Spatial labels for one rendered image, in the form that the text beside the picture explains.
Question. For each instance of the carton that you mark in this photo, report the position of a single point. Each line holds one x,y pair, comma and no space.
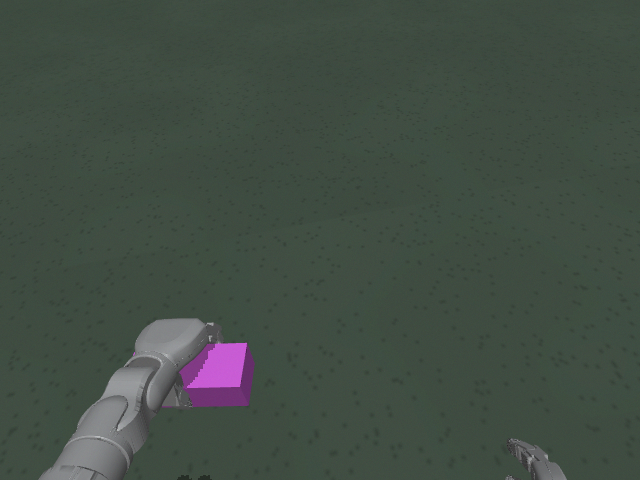
221,375

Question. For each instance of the right robot hand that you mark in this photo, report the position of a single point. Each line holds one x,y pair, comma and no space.
534,460

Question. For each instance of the left robot hand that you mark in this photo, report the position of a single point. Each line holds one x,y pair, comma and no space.
180,340

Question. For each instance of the left robot arm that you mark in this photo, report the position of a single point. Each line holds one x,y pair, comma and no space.
115,427

